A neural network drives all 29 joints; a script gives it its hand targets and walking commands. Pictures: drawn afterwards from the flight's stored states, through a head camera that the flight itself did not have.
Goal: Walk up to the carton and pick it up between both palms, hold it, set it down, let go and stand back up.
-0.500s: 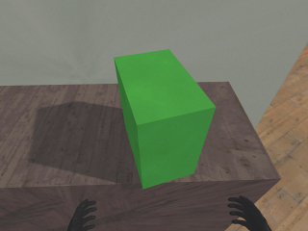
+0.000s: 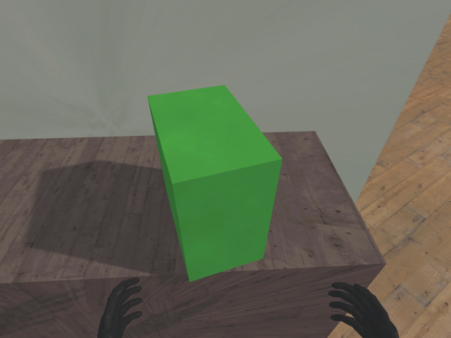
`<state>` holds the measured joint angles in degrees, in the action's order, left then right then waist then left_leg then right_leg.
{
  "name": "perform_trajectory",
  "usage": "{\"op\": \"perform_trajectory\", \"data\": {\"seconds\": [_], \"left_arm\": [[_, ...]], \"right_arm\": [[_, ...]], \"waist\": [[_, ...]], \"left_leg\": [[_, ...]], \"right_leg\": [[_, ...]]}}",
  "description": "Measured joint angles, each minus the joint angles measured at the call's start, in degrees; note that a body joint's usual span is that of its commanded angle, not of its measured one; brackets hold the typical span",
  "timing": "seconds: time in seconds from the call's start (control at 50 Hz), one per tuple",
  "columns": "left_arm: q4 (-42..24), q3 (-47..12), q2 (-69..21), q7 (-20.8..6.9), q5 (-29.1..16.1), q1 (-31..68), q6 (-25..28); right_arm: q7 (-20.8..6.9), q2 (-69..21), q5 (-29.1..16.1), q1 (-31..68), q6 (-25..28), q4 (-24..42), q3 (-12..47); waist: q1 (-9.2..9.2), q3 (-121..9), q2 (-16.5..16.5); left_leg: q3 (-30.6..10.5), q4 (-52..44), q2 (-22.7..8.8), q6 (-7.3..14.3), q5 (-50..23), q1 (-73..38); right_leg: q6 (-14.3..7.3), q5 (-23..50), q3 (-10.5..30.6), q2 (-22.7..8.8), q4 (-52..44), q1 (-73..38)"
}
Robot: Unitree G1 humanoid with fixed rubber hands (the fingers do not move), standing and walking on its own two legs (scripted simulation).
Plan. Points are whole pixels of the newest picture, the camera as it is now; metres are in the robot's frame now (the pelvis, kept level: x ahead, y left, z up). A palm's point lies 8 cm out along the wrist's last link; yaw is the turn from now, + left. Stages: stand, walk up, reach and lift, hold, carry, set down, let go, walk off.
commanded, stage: reach and lift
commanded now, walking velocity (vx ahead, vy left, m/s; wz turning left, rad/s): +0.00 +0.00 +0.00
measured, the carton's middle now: (207, 180) +0.41 +0.09 +0.08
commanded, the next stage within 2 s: none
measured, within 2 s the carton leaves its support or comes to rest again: neither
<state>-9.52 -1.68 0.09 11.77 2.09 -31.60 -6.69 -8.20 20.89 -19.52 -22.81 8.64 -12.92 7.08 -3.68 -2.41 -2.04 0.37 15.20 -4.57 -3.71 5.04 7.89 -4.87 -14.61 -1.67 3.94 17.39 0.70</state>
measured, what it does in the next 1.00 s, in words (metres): stands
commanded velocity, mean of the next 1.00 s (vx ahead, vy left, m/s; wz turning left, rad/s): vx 0.00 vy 0.00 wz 0.00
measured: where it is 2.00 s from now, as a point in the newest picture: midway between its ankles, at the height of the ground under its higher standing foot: outside the picture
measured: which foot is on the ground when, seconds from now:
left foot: down 0.00-1.00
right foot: down 0.00-1.00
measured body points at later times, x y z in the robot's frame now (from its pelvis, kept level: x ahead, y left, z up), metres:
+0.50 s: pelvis -0.03 +0.00 +0.00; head -0.04 +0.03 +0.45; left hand +0.17 +0.20 +0.06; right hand +0.20 -0.19 +0.04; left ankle +0.03 +0.18 -0.75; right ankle -0.05 -0.06 -0.75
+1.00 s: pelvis -0.03 +0.02 +0.00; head -0.01 +0.04 +0.45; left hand +0.20 +0.22 +0.12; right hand +0.28 -0.17 +0.08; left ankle +0.03 +0.18 -0.75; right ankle -0.05 -0.06 -0.75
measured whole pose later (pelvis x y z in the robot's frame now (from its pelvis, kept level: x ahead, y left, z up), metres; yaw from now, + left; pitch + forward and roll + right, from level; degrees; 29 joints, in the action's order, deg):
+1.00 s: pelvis -0.03 +0.02 +0.00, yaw -3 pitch -3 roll +0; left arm -39.8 1.2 -1.1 15.7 -1.3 -10.6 -43.4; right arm -1.1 23.9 -26.0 3.7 -12.9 -3.6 5.9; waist -4.5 4.8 -2.7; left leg 1.2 16.3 -4.3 -3.6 3.9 9.5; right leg -3.7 -12.7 0.8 3.9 19.6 4.1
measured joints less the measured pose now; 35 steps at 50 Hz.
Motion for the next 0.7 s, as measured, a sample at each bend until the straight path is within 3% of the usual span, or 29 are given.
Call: {"op": "perform_trajectory", "data": {"seconds": [0.28, 0.42, 0.7], "left_arm": [[-8.1, -2.2, -1.6, 3.1, -1.0, 1.5, -2.1], [-11.9, -2.0, -0.5, 4.6, -2.2, 7.8, -10.1], [-22.6, 2.2, -0.4, 3.6, -3.5, 14.3, -26.0]], "right_arm": [[1.1, -1.5, -2.6, 0.6, -2.2, 6.6, -1.1], [2.2, -1.5, -3.9, 6.2, -7.3, 8.8, -1.7], [6.3, -0.2, -4.8, 16.5, -16.4, 11.9, -1.4]], "waist": [[-0.17, 3.0, -1.1], [-0.35, 4.6, -1.9], [-0.63, 6.3, -1.4]], "left_leg": [[-0.7, 1.1, -0.5, 0.2, -0.8, 0.3], [0.0, 1.3, -0.4, 0.9, -1.1, 0.7], [0.5, 0.9, 0.1, -0.4, -1.4, 0.8]], "right_leg": [[-0.6, 0.4, 0.0, 0.7, 2.5, 1.2], [-0.4, 0.5, 1.1, 0.8, 4.1, 2.7], [0.6, 1.2, 2.1, 0.2, 3.4, 3.1]]}}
